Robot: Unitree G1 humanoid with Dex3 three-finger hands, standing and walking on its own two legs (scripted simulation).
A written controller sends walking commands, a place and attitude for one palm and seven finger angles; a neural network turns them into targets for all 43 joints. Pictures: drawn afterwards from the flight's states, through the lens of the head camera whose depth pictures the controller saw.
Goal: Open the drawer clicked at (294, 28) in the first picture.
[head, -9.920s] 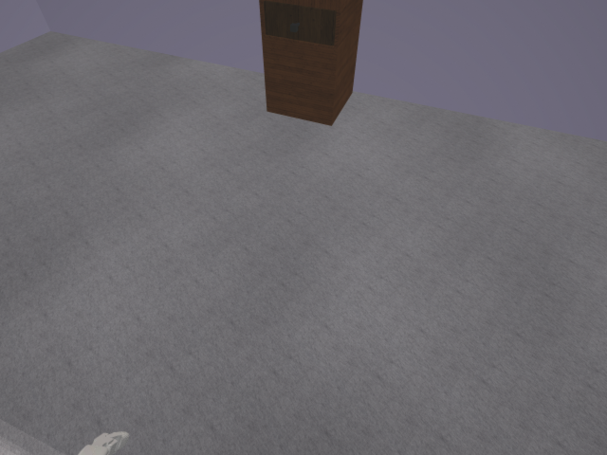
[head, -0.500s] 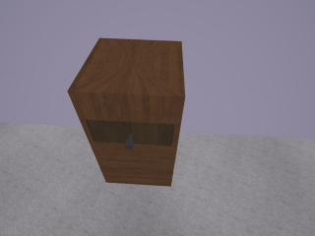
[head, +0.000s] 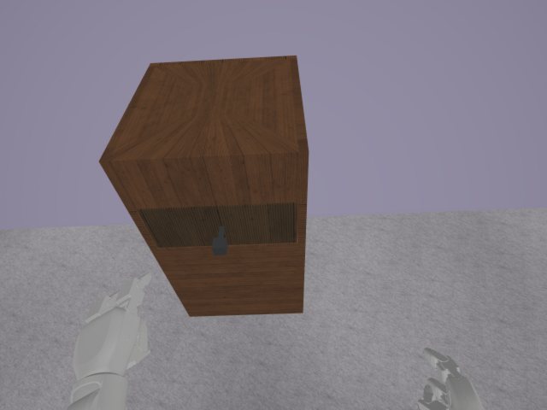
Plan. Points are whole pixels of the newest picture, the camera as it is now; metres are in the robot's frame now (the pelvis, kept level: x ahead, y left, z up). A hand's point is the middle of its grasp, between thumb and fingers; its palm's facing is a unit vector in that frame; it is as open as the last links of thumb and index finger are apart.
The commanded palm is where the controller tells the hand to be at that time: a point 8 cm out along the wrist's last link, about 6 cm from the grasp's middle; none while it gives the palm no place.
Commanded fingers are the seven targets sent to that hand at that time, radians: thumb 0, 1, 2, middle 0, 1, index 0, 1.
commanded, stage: raise the hand with hooked fingers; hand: left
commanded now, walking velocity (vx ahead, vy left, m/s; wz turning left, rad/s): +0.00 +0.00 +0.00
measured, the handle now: (220, 240) +0.55 +0.17 -0.20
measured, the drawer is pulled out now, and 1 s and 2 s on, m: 0.00 0.00 0.00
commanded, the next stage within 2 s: move the hooked fingers above the handle in 1.62 s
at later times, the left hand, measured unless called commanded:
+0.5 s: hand (142, 330) +0.24 +0.20 +0.01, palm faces +0.08 -0.08 -0.99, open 10.7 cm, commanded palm +0.19 +0.21 +0.05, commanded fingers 0.00 -0.03 0.50 -0.27 -0.90 -0.27 -0.90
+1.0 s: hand (132, 277) +0.29 +0.22 +0.06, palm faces +0.10 -0.09 -0.99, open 13.4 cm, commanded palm +0.27 +0.22 +0.12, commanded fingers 0.00 -0.50 0.30 -0.30 -1.20 -0.30 -1.20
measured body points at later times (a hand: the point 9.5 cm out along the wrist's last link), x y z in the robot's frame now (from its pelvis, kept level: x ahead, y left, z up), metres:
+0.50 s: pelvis +0.01 -0.05 -0.02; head +0.05 -0.09 +0.42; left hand +0.23 +0.20 +0.07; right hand +0.23 -0.22 -0.13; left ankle +0.00 +0.08 -0.72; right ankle +0.00 -0.12 -0.72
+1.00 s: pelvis +0.01 -0.02 +0.01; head +0.02 -0.05 +0.45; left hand +0.28 +0.22 +0.11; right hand +0.22 -0.25 -0.09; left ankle +0.00 +0.09 -0.72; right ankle +0.00 -0.12 -0.72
